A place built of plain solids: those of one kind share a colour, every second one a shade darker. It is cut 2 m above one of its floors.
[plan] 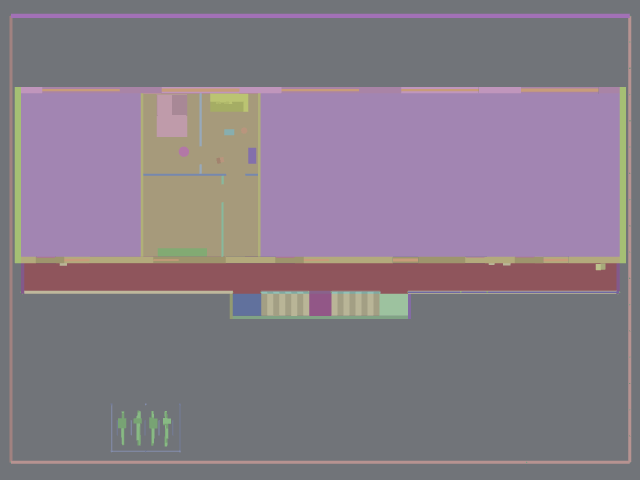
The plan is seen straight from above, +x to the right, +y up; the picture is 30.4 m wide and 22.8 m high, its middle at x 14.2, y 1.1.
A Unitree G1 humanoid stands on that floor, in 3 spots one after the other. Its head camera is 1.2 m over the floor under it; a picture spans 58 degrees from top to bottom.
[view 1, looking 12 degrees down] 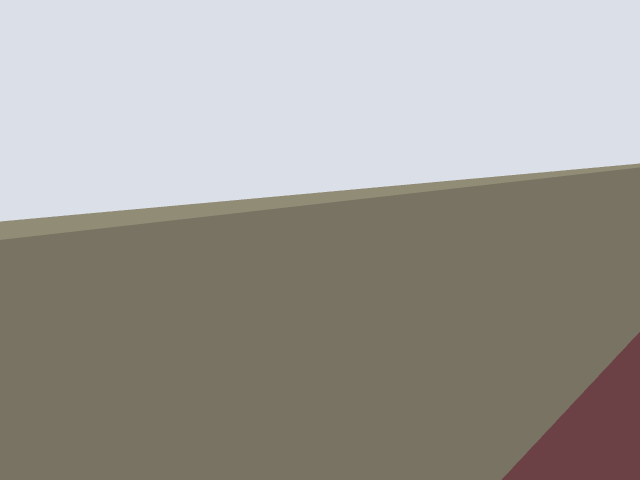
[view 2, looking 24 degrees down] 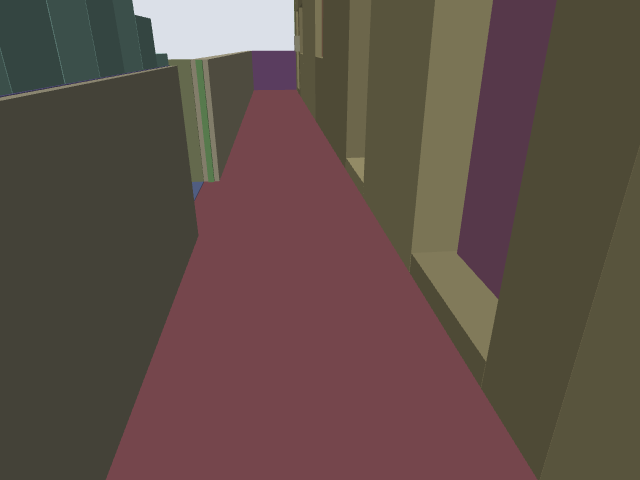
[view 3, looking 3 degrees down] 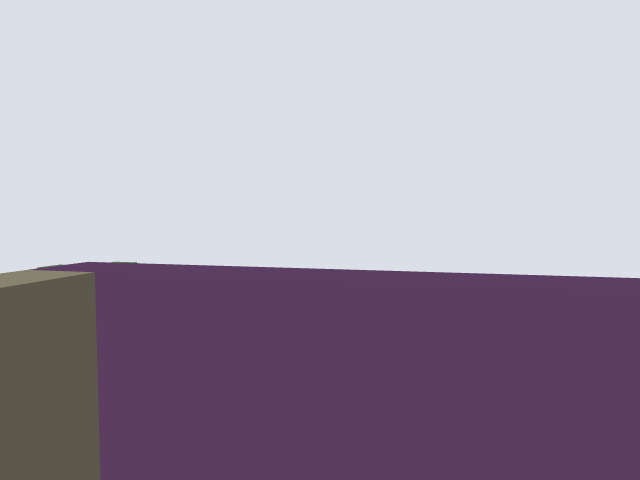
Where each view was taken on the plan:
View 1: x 5.16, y -0.73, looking -132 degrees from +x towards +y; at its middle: deck_guard_whole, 0.79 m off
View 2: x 14.25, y -0.75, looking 174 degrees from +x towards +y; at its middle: deck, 2.95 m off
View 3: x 0.80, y -0.73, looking -166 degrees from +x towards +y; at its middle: nothing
